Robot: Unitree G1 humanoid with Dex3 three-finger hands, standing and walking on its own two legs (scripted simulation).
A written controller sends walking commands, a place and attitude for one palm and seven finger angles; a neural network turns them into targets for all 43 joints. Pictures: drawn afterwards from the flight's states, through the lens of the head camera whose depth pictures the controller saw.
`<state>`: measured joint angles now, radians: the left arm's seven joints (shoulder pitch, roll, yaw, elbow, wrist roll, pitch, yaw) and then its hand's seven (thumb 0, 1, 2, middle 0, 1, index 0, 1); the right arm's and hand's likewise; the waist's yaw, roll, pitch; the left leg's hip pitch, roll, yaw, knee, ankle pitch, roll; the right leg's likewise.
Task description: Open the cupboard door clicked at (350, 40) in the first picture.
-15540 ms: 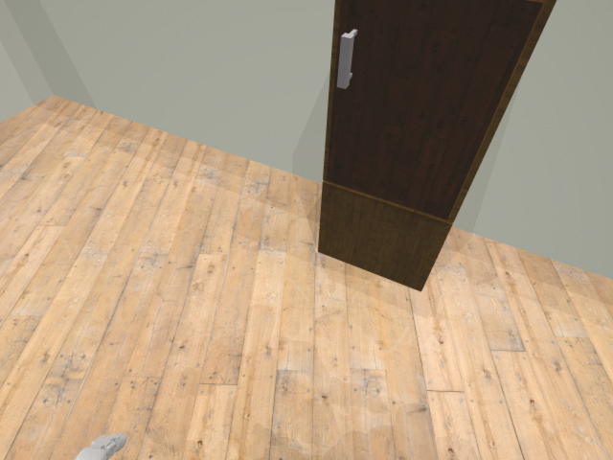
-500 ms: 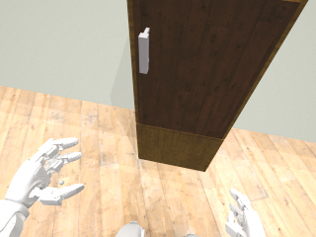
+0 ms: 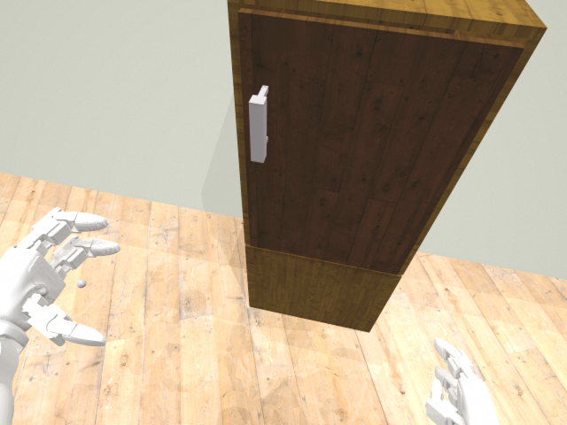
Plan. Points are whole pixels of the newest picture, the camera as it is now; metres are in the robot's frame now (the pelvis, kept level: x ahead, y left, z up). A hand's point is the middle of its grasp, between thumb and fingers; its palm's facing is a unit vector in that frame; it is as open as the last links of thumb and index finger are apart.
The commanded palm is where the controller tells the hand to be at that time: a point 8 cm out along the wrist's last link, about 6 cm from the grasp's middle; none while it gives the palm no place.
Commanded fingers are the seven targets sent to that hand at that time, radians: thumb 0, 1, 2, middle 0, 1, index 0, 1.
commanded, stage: raise the hand with hooked fingers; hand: left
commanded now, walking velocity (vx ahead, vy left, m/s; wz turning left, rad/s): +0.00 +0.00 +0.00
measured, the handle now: (261, 124) +0.58 +0.09 +0.12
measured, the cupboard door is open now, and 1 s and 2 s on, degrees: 0 0 0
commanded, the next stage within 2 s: move the hooked fingers beside the handle in 0.80 s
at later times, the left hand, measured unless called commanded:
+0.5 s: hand (87, 252) +0.28 +0.26 +0.13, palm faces -0.13 -0.99 -0.02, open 14.0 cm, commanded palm +0.25 +0.32 +0.14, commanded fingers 0.00 -0.50 0.30 -0.30 -1.20 -0.30 -1.20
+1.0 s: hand (84, 249) +0.28 +0.26 +0.13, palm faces -0.09 -1.00 -0.01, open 14.0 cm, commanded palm +0.27 +0.31 +0.14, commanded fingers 0.00 -0.50 0.30 -0.30 -1.20 -0.30 -1.20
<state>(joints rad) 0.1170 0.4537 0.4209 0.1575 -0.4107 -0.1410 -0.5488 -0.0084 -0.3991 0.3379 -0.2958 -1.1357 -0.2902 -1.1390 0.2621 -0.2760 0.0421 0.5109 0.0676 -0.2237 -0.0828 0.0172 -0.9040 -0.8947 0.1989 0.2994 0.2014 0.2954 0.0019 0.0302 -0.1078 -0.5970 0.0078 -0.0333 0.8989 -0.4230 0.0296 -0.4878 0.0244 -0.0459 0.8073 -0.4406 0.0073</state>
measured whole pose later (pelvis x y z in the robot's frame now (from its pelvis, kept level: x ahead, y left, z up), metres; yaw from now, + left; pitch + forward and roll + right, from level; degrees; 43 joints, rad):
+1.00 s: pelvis -0.01 -0.01 +0.02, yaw +0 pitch +4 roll -2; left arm -0.14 0.48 0.42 0.43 -0.37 -0.11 -0.61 -0.02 -0.50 0.30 -0.30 -1.20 -0.30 -1.20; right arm 0.27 -0.28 0.06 0.54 0.07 -0.18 -0.11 0.02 -0.90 -0.89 0.20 0.30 0.20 0.30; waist 0.01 0.03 -0.07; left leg -0.48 0.00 -0.02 0.76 -0.34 0.02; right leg -0.39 0.02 -0.03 0.70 -0.37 0.00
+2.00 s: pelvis +0.00 -0.01 +0.01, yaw -2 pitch +12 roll -2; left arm -0.78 0.50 0.32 1.04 -0.19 -0.23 -0.43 -0.01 -0.50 0.30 -0.30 -1.20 -0.30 -1.20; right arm 0.35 -0.28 0.04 0.62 0.05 -0.02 -0.06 0.01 -0.91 -0.89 0.20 0.30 0.20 0.30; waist -0.10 0.01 -0.08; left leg -0.66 0.01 0.00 0.82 -0.37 0.02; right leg -0.58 0.02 -0.01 0.78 -0.40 0.00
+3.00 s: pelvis +0.01 +0.00 -0.01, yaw -4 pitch +19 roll -4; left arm -1.02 0.58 0.37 1.21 -0.10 -0.27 -0.35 -0.02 -0.50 0.30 -0.30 -1.20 -0.29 -1.20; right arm 0.45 -0.27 0.03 0.63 0.01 0.06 -0.01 0.01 -0.91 -0.89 0.20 0.30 0.20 0.30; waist -0.19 0.03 -0.11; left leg -0.83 0.04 0.00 0.92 -0.43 0.03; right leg -0.73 0.05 -0.01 0.82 -0.42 0.01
